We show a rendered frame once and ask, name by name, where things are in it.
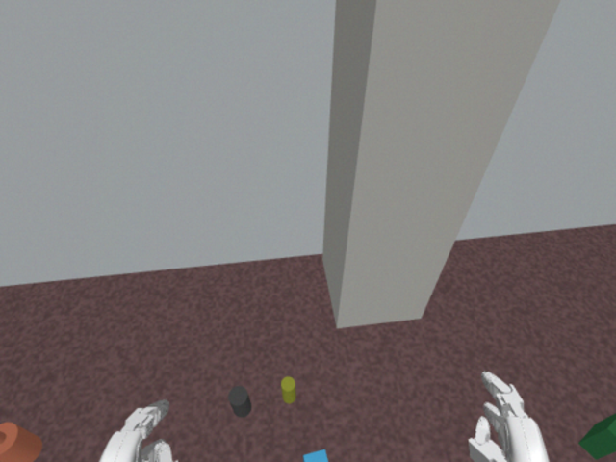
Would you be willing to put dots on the left robot hand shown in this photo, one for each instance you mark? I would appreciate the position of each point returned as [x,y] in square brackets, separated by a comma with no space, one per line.
[126,445]

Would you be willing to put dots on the right robot hand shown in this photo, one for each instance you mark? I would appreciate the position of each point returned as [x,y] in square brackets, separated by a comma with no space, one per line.
[519,435]

